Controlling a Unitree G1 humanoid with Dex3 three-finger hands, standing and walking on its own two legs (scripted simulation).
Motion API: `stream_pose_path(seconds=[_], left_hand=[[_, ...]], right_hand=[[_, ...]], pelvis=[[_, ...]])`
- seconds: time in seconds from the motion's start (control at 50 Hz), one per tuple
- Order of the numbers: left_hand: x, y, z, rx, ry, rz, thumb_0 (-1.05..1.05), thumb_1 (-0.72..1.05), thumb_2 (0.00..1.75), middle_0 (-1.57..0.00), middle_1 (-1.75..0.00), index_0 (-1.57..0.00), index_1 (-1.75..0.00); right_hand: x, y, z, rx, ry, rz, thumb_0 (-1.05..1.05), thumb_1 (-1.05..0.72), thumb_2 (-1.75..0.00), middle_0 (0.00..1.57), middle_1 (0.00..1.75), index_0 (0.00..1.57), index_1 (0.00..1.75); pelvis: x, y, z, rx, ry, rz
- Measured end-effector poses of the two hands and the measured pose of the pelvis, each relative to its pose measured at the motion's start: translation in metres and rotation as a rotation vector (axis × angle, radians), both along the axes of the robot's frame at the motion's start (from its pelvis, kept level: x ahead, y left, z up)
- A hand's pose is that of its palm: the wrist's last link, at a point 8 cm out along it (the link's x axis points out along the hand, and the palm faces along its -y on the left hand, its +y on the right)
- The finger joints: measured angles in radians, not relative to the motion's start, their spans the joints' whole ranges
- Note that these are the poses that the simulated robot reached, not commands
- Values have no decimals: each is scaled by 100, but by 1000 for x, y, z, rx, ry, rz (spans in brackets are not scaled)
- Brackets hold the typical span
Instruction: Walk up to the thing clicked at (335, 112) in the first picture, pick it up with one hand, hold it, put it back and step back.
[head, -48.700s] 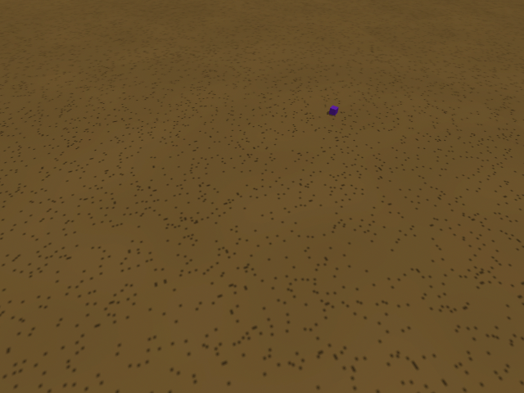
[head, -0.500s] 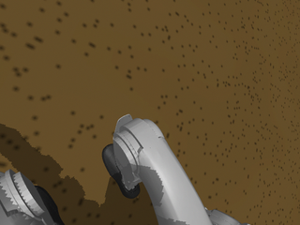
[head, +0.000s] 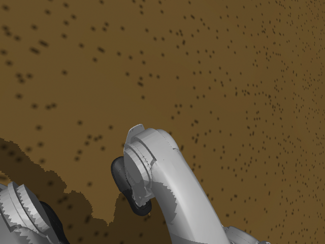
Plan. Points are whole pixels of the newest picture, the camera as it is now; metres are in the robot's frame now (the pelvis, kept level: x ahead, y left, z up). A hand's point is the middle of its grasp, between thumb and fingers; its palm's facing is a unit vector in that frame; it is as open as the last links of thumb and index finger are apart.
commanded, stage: close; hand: left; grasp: from above
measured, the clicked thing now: out of the picture +0.43 +0.36 -0.30
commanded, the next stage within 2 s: none
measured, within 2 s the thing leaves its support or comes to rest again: neither
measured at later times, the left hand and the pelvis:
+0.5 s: hand out of the picture +0.42 +0.34 -0.27, palm faces +0.03 -0.48 -0.88, open 11.5 cm; pelvis +0.00 +0.00 +0.00, yaw +0 degrees
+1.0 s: hand out of the picture +0.41 +0.34 -0.27, palm faces +0.02 -0.48 -0.88, open 10.5 cm; pelvis +0.00 +0.00 +0.00, yaw +0 degrees
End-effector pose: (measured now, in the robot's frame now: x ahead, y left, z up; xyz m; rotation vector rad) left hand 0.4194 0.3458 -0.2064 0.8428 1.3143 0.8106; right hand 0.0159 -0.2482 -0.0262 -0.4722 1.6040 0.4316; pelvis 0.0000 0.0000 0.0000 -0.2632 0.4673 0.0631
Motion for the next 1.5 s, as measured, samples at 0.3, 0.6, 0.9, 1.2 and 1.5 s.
stream_pose_path(seconds=[0.3,0.6,0.9,1.2,1.5], left_hand=[[-1,-5,-3,-5,0,-5,0,-15,85,-39,-68,-35,-74],[-3,-1,-4,-6,-7,11,0,-9,84,-43,-66,-39,-72],[-7,1,-4,-4,5,-4,0,-3,85,-49,-65,-44,-71],[-9,-3,-5,-10,-1,4,0,3,84,-54,-62,-49,-68],[-9,-3,-6,-14,-9,5,0,8,84,-57,-61,-52,-67]], right_hand=[[-1,0,2,-3,-6,5,0,-91,-90,19,30,19,30],[-1,3,3,5,1,17,0,-90,-89,19,30,19,30],[3,1,1,5,-14,21,0,-90,-89,19,30,19,30],[3,1,2,5,-18,35,0,-90,-89,19,30,19,30],[2,1,0,9,-23,32,0,-90,-89,19,30,19,30]], pelvis=[[-1,1,1,-5,-6,-2],[0,1,1,-6,-5,1],[-1,1,1,-4,-8,0],[-1,0,1,-4,-13,1],[-2,1,-1,-3,-24,4]])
